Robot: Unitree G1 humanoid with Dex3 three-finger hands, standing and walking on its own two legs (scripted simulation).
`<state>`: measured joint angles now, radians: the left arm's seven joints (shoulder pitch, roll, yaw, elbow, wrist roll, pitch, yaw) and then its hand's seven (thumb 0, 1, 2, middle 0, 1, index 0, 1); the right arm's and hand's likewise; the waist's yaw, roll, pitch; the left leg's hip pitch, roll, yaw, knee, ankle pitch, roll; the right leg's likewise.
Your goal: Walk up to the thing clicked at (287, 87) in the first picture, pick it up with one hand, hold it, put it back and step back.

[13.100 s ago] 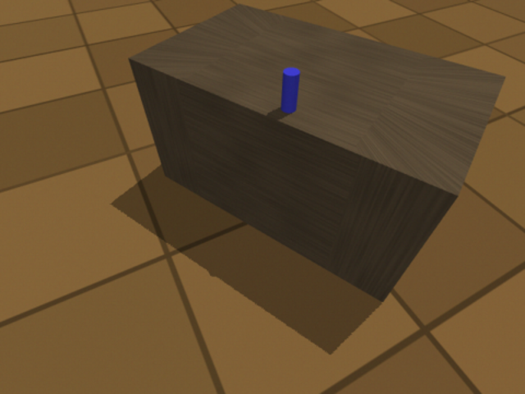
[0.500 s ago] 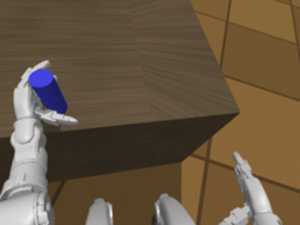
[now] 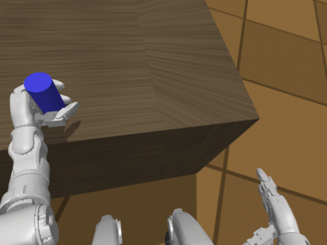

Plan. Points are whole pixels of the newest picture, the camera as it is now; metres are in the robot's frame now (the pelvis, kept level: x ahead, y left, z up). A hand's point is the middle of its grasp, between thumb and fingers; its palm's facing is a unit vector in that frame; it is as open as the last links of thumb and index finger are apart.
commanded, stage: settle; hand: left
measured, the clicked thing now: (49, 100) +0.46 +0.21 +0.04
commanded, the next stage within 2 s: lift in 0.86 s
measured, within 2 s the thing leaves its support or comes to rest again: leaves its support in 0.20 s
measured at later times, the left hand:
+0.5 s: hand (46, 90) +0.46 +0.20 +0.07, palm faces +0.14 -0.99 -0.01, open 6.6 cm
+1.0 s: hand (40, 79) +0.46 +0.20 +0.10, palm faces +0.14 -0.99 -0.01, open 6.6 cm
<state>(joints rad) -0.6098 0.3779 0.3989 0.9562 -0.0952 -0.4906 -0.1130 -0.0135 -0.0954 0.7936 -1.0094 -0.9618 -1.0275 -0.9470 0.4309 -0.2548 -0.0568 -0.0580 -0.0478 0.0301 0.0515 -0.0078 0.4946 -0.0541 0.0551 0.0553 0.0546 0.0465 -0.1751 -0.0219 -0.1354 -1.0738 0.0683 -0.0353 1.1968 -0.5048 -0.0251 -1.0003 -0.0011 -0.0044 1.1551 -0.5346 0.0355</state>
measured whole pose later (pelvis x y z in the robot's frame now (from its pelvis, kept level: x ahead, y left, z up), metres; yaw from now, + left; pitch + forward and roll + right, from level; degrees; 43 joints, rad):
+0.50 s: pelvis +0.01 +0.00 +0.02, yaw +0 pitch +18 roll -2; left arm -0.59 0.37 0.36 0.87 -0.11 -0.36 -0.10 -0.01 0.00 1.14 -0.92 -1.10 -0.94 -1.09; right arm 0.43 -0.23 -0.03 -0.01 -0.03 0.07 0.03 -0.01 0.52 -0.06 0.05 0.06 0.05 0.05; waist -0.13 -0.01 -0.13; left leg -0.93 0.07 -0.02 1.09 -0.48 -0.03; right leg -0.86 0.00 0.00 1.05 -0.51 0.04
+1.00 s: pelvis +0.01 +0.00 +0.03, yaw +0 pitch +16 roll -2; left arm -0.61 0.37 0.34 0.86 -0.12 -0.31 -0.10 0.00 0.00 1.13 -0.92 -1.11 -0.93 -1.09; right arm 0.38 -0.22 -0.04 0.10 -0.01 0.06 0.02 -0.01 0.53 -0.05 0.05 0.05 0.05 0.05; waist -0.12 -0.01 -0.11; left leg -0.85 0.06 -0.01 1.01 -0.45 -0.02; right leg -0.79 -0.01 0.01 0.97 -0.48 0.04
